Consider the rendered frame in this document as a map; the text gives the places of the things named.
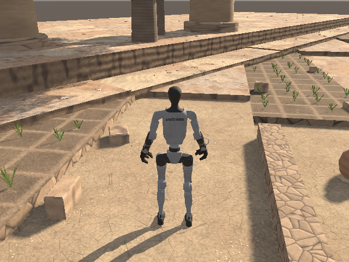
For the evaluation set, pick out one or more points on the robot left hand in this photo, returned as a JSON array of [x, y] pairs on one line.
[[145, 155]]

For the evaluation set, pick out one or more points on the robot right hand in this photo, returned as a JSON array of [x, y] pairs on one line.
[[202, 152]]

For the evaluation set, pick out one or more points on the right robot upper arm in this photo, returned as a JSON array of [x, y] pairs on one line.
[[194, 123]]

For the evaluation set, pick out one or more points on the robot right forearm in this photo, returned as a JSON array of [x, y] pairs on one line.
[[201, 143]]

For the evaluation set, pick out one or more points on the robot left forearm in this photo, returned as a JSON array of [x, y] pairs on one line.
[[147, 144]]

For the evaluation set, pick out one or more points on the left robot upper arm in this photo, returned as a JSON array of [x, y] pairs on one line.
[[154, 124]]

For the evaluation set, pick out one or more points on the robot right thigh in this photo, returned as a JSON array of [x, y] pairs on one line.
[[187, 162]]

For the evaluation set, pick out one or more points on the robot left shin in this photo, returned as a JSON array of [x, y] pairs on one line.
[[160, 199]]

